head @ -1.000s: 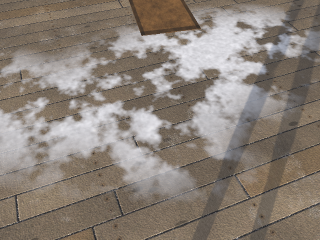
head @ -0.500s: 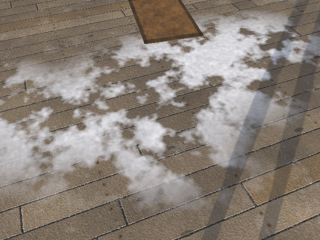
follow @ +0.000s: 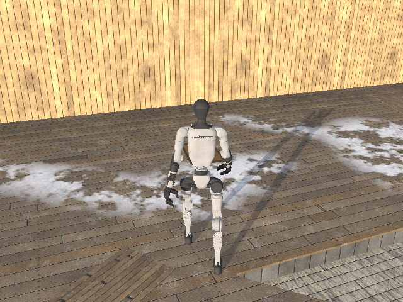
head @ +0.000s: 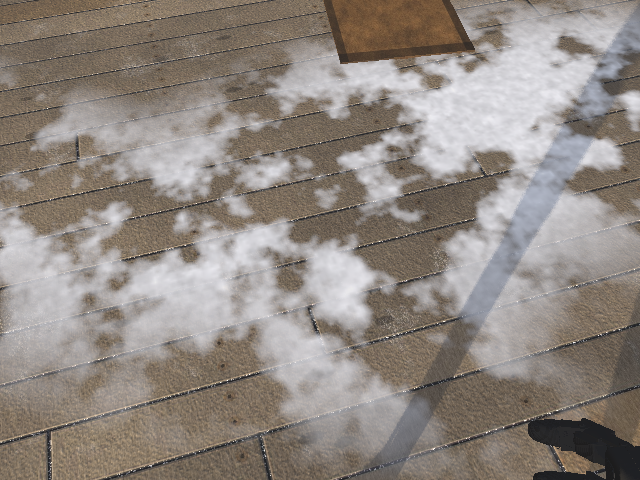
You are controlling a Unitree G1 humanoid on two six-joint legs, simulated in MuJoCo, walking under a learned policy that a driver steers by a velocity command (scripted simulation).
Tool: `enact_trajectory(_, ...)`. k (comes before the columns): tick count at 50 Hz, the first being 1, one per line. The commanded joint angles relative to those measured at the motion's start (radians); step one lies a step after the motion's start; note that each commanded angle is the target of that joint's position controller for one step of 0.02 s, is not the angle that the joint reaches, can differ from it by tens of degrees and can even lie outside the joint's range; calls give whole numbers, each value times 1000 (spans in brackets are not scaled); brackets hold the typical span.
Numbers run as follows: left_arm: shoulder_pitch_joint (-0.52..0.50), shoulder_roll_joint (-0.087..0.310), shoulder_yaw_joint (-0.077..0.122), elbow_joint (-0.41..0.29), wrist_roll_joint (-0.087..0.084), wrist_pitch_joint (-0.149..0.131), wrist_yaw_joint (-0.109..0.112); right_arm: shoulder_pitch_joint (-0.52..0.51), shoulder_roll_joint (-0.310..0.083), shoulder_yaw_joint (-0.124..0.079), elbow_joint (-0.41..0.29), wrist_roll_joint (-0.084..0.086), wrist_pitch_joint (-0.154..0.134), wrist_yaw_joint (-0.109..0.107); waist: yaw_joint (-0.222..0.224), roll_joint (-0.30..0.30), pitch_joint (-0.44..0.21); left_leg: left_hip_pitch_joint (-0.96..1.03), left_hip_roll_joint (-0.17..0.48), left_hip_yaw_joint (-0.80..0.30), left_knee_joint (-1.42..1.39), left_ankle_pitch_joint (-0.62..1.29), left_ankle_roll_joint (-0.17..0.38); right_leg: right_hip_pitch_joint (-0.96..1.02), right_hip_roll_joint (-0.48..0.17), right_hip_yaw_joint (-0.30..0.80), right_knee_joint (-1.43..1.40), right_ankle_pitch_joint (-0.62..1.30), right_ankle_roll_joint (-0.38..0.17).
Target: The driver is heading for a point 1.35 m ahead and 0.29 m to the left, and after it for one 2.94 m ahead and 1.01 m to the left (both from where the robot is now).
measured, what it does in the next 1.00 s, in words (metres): walks ahead: left foot, then right foot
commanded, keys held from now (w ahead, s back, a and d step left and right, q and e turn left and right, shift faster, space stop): w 0.28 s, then no key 0.36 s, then w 0.36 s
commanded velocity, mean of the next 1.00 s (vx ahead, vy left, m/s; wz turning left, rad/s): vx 0.33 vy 0.00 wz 0.00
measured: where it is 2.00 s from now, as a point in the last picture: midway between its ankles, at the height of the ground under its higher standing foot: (380, 289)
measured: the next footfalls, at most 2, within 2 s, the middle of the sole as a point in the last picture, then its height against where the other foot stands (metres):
left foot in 0.02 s outside the picture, level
right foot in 0.52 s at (412, 474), level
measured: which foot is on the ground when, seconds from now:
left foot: up 0.00-0.00, down 0.02-0.54, up 0.56-0.86, down 0.88-1.00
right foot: down 0.00-0.02, up 0.04-0.50, down 0.52-0.90, up 0.92-1.00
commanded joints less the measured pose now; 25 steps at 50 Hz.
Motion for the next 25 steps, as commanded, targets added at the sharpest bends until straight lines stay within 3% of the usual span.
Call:
enact_trajectory(1, -54, 174, 32, -58, 12, 11, 6, 325, -196, -85, 47, 3, 2, -14, -251, -124, -171, 506, -43, 19, 28, -27, 68, -218, -181, 12, 419, 973, -101)
enact_trajectory(2, -7, 107, 13, -83, 23, 10, 3, 471, -262, -103, 80, -16, 9, -24, -257, 34, -295, 835, 170, -278, 17, -166, 147, -525, -92, -16, 766, 617, -67)
enact_trajectory(3, 86, -20, -22, -79, 11, -16, -6, 502, -281, -98, 94, -23, 7, -13, -194, 273, -442, 992, 366, -781, -197, -430, 277, -769, 81, 90, 1062, -140, -34)
enact_trajectory(4, -15, 91, 5, -95, -20, -42, -12, 432, -195, -74, 89, -14, -2, -9, -204, 180, -311, 890, 331, -793, -282, -506, 228, -874, 28, 176, 1181, -139, -57)
enact_trajectory(5, -102, 140, 20, -126, -40, -57, -13, 338, -158, -64, 72, -12, -10, -9, -179, 127, -160, 729, 308, -632, -298, -427, 189, -920, -23, 142, 1186, -47, -78)
enact_trajectory(6, -145, 141, 22, -135, -30, -66, -3, 272, -146, -59, 58, -20, -19, -6, -148, 31, -108, 585, 274, -512, -305, -238, 172, -864, -74, 129, 1132, 47, -84)
enact_trajectory(7, -153, 131, 30, -138, -17, -59, 4, 230, -125, -53, 55, -33, -24, -2, -110, 13, -76, 466, 245, -428, -337, -177, 169, -821, -109, 117, 1088, 105, -81)
enact_trajectory(8, -133, 117, 32, -136, -13, -45, 6, 210, -104, -47, 58, -44, -29, 0, -79, 38, -72, 387, 220, -379, -366, -155, 165, -752, -135, 129, 1057, 131, -83)
enact_trajectory(9, -120, 93, 32, -136, -12, -31, 6, 208, -92, -44, 64, -42, -31, 1, -64, 49, -64, 351, 205, -340, -391, -146, 168, -730, -142, 127, 1023, 136, -80)
enact_trajectory(11, -156, 87, 35, -153, -6, -14, 10, 253, -93, -41, 87, -32, -34, -6, -62, 45, -22, 309, 178, -258, -422, -92, 167, -753, -153, 107, 943, 159, -68)
enact_trajectory(12, -196, 88, 36, -175, -1, -10, 12, 270, -128, -48, 95, -34, -33, -16, -61, 49, -7, 308, 190, -259, -444, -103, 179, -799, -157, 102, 891, 208, -52)
enact_trajectory(14, -284, 99, 39, -210, 9, -11, 11, 314, -155, -55, 105, -36, -29, -34, -84, 24, 19, 334, 200, -249, -463, -87, 187, -878, -164, 104, 771, 315, -25)
enact_trajectory(18, -415, 61, 23, -247, 18, -29, -6, 376, -149, -47, 124, -32, -14, -51, -124, 26, 13, 337, 111, -71, -387, 316, 115, -757, -84, 24, 468, 525, -16)
enact_trajectory(21, -477, 64, 16, -266, 9, -29, -20, 434, -151, -45, 154, -26, 5, -56, -147, 41, -20, 428, 130, -70, -325, 359, 102, -707, -45, 22, 376, 568, -22)
enact_trajectory(23, -491, 91, 20, -280, 12, -32, -30, 433, -153, -46, 163, -24, 19, -59, -137, 52, -32, 506, 159, -97, -259, 386, 92, -700, -30, 36, 328, 503, -43)
enact_trajectory(25, -408, 133, 35, -259, 19, -38, -33, 395, -165, -51, 160, -20, 31, -64, -78, 66, -76, 556, 163, -115, -148, 445, 64, -600, -8, 37, 262, 482, -76)
Over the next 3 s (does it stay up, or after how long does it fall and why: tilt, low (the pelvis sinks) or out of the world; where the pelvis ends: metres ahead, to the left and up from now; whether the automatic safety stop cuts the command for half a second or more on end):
stays up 1.39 0.27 0.01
